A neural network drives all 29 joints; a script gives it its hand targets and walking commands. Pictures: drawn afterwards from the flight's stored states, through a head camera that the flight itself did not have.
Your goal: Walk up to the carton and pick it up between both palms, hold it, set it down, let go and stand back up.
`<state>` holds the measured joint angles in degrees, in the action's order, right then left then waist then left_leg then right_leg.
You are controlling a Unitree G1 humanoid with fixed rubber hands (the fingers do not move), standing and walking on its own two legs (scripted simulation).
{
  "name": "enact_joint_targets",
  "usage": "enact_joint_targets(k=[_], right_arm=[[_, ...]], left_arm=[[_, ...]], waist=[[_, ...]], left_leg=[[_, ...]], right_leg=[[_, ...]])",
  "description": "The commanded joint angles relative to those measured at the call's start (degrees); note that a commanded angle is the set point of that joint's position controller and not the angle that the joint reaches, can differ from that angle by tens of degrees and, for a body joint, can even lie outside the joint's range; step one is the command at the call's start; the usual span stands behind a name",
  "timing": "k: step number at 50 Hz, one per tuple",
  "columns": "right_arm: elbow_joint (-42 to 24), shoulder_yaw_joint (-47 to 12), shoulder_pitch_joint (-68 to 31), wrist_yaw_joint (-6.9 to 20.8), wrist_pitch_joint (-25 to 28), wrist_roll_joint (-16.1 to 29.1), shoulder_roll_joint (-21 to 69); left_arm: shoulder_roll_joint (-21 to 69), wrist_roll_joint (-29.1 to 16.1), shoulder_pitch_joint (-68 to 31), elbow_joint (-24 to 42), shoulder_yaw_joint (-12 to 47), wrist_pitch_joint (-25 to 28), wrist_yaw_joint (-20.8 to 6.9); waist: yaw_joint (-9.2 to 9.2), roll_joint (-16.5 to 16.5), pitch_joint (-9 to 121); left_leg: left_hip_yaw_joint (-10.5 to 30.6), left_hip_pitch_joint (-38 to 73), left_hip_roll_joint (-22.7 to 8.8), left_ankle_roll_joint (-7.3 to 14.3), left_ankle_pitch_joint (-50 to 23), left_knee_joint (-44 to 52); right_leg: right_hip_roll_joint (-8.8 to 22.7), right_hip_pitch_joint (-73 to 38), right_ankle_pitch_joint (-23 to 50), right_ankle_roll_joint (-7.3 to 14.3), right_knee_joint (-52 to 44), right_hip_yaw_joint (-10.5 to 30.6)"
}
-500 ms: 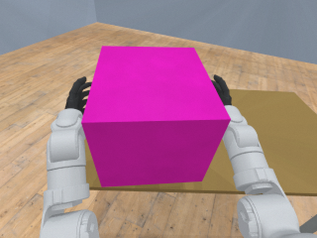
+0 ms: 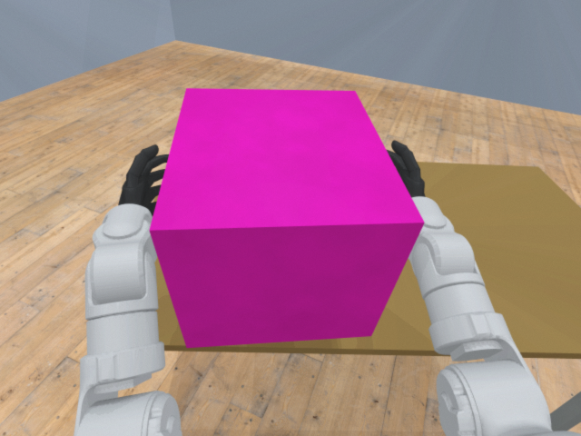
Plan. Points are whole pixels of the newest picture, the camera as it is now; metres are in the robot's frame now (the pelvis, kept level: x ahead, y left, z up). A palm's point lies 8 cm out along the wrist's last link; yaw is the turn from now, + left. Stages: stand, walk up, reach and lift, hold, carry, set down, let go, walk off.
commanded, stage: hold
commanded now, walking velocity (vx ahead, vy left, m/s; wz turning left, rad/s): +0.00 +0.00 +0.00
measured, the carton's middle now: (277, 209) +0.39 +0.00 +0.15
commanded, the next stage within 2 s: set down in 1.66 s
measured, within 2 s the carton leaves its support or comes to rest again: neither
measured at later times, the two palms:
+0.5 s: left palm (134, 203) +0.35 +0.18 +0.20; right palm (408, 194) +0.35 -0.17 +0.20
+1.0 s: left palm (135, 202) +0.35 +0.18 +0.20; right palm (407, 195) +0.36 -0.17 +0.20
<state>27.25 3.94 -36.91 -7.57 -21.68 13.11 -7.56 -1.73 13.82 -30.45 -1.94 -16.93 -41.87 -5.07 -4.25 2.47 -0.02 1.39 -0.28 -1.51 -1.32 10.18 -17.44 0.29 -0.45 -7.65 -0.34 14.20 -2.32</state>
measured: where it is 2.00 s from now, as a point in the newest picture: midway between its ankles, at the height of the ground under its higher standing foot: outside the picture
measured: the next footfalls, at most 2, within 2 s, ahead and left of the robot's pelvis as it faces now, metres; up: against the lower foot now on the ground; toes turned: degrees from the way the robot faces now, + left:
none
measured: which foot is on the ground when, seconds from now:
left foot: down 0.00-1.00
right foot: down 0.00-1.00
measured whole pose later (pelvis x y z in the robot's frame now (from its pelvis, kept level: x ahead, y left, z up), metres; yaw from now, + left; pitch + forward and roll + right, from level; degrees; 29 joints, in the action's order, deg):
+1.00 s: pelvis +0.00 +0.00 +0.00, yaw +0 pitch -7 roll -1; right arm 28.2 5.1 -37.9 -6.9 -21.1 11.6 -7.2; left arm -2.1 13.7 -32.5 -3.4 -17.2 -41.6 -5.0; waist -4.3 2.7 0.6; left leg 1.5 -1.2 -1.2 -1.1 9.6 -17.3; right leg 0.6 0.6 -7.4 -0.4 14.6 -2.4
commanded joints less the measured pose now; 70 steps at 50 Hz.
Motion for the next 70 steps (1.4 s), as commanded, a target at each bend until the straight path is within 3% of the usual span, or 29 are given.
enact_joint_targets(k=[1,3,4,6,10,12,14,19,20,21,25,28,35,40,47,57,70], right_arm=[[-16.5,-21.0,-40.0,7.2,2.5,4.5,28.6],[-15.9,-21.3,-39.5,7.4,2.6,4.9,29.4],[-15.6,-21.8,-40.8,7.6,2.5,4.8,29.1],[-16.5,-21.7,-39.4,7.4,2.6,5.2,29.2],[-14.2,-20.3,-38.4,7.1,1.7,3.9,28.0],[-13.9,-19.9,-37.3,6.9,1.6,3.7,28.2],[-13.0,-20.3,-37.6,6.7,1.1,4.0,28.0],[-16.6,-21.2,-38.3,6.1,1.5,4.6,29.1],[-22.2,-24.0,-39.3,5.7,2.4,5.5,31.5],[-22.2,-23.8,-38.5,5.4,2.1,6.0,30.6],[-15.6,-22.0,-35.7,6.0,0.8,4.1,28.4],[-14.2,-20.7,-37.0,6.9,1.0,3.3,27.9],[-15.5,-19.3,-40.2,7.8,2.3,3.0,28.6],[-12.9,-18.7,-39.8,8.3,2.6,2.0,28.3],[-14.8,-20.6,-40.4,7.5,3.0,3.3,29.3],[-16.0,-21.7,-38.6,6.4,2.3,4.0,29.7],[-16.4,-20.9,-38.2,6.8,2.0,3.5,28.7]], left_arm=[[25.5,-7.7,-32.5,4.3,25.0,2.7,-7.1],[26.0,-8.6,-35.1,7.2,26.1,3.5,-6.5],[25.6,-8.1,-34.1,5.0,25.2,3.2,-6.2],[26.5,-8.9,-33.7,6.6,26.9,3.3,-6.1],[25.4,-7.7,-31.7,3.1,24.6,2.3,-6.7],[25.3,-7.9,-31.9,3.7,25.0,2.3,-7.4],[24.7,-7.3,-32.4,3.5,23.7,2.2,-7.6],[25.0,-8.0,-33.2,5.4,25.0,2.8,-8.1],[25.9,-10.1,-35.6,11.3,27.5,3.7,-7.4],[25.3,-10.2,-34.8,10.6,27.7,4.0,-6.7],[24.5,-6.7,-31.7,5.2,24.1,2.6,-7.0],[24.4,-5.7,-32.1,4.4,23.5,1.3,-7.6],[26.8,-8.2,-35.7,4.7,26.2,2.6,-6.4],[26.6,-7.2,-34.7,2.6,25.0,2.5,-6.3],[26.4,-7.6,-34.5,3.6,25.1,3.1,-6.4],[25.4,-7.2,-33.5,5.0,24.7,2.9,-7.1],[25.7,-7.6,-33.5,5.5,25.5,2.7,-7.0]], waist=[[0.68,-3.1,17.3],[0.62,-3.7,19.8],[1.96,-3.1,18.3],[0.49,-3.3,20.4],[0.49,-2.2,16.4],[-0.73,-2.6,16.5],[-0.1,-2.4,14.6],[-0.75,-3.3,19.3],[-0.72,-2.6,24.5],[-0.79,-3.7,23.7],[-0.06,-3.0,15.5],[0.45,-3.1,13.2],[-0.79,-4.1,18.0],[-0.34,-3.7,16.8],[-0.19,-3.0,19.1],[-0.3,-2.7,17.6],[-0.61,-3.4,17.4]], left_leg=[[-3.2,1.4,4.3,-0.9,-15.2,1.2],[-3.2,2.4,4.2,-1.2,-16.1,1.1],[-3.2,1.9,4.2,-0.8,-15.9,1.1],[-3.1,3.0,4.1,-1.2,-18.3,0.4],[-3.3,2.0,4.1,-0.6,-14.6,1.3],[-3.3,1.9,4.2,-0.9,-14.4,1.3],[-3.3,0.8,4.3,-0.9,-14.5,1.5],[-3.2,1.9,4.7,-1.3,-17.1,0.4],[-3.2,0.9,5.6,-1.3,-21.1,-0.7],[-2.8,0.6,5.6,-1.5,-21.3,-0.8],[-3.2,-0.9,4.6,-0.9,-14.5,2.0],[-3.3,-2.2,3.8,-0.6,-10.7,3.6],[-3.1,0.5,3.8,-1.0,-11.7,2.2],[-3.1,-0.6,3.6,-0.6,-9.7,3.0],[-3.2,0.3,4.3,-0.6,-14.7,1.4],[-3.4,-0.5,4.8,-0.7,-15.4,1.5],[-3.2,0.0,4.3,-1.1,-14.3,1.8]], right_leg=[[-3.5,-4.1,8.2,-1.0,-0.7,-1.5],[-3.7,-4.3,8.4,-1.1,-0.3,-1.5],[-3.7,-3.6,7.9,-1.0,-0.5,-1.4],[-3.9,-4.5,10.3,-0.9,-0.1,-1.4],[-3.5,-3.6,8.3,-1.0,-0.9,-1.2],[-3.3,-4.4,9.6,-1.3,-0.6,-1.1],[-3.2,-4.7,9.7,-1.3,-0.7,-1.2],[-3.3,-7.0,13.3,-1.6,0.0,-1.1],[-3.5,-11.4,19.7,-1.8,1.9,-1.3],[-3.5,-10.9,21.1,-1.8,2.2,-1.2],[-3.1,-6.5,11.4,-1.4,0.2,-1.4],[-3.0,-5.4,5.4,-0.6,-0.8,-1.6],[-3.5,-3.4,5.4,-0.4,-0.4,-2.2],[-3.3,-3.8,3.9,-0.3,-0.5,-2.1],[-3.5,-6.2,9.4,-0.9,0.2,-1.8],[-3.2,-7.7,12.2,-1.4,0.4,-1.4],[-3.4,-6.0,9.3,-0.9,0.0,-1.9]])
